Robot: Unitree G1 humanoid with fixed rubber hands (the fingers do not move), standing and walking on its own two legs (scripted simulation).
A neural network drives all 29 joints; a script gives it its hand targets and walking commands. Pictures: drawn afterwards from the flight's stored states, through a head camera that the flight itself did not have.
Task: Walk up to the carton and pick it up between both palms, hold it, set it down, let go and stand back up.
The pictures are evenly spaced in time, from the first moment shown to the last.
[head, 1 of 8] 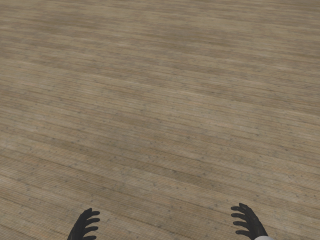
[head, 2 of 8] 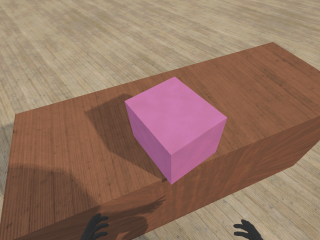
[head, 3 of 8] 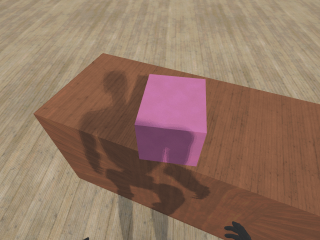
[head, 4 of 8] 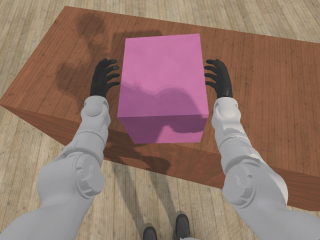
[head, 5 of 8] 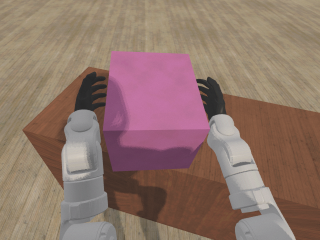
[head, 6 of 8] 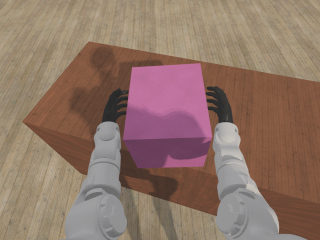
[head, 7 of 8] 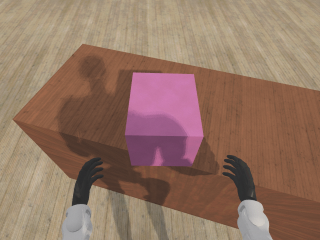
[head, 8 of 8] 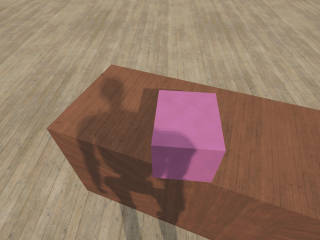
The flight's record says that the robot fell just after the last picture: no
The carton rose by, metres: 0.21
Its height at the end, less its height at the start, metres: +0.00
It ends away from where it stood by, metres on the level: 0.03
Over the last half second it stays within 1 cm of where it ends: yes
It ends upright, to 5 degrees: yes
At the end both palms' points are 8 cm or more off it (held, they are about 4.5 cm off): yes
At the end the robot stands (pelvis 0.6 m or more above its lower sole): yes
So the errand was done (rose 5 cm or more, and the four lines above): yes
